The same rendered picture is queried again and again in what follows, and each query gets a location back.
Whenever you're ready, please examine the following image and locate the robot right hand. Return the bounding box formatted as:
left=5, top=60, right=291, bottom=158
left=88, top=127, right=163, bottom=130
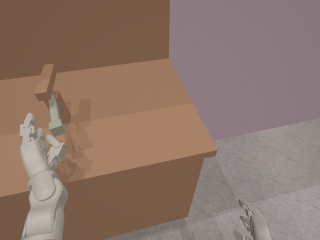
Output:
left=233, top=198, right=272, bottom=240

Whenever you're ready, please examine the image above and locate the counter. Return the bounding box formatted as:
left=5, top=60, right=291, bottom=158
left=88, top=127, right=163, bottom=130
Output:
left=0, top=0, right=218, bottom=240

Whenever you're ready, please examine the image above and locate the left robot forearm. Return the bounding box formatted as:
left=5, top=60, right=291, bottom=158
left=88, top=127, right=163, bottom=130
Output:
left=21, top=170, right=68, bottom=240

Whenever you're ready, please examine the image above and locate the tap lever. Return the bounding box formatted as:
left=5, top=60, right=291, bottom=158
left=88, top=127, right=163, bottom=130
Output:
left=48, top=94, right=66, bottom=137

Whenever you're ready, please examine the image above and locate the robot left hand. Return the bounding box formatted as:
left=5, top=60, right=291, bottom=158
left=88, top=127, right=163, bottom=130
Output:
left=19, top=112, right=67, bottom=179

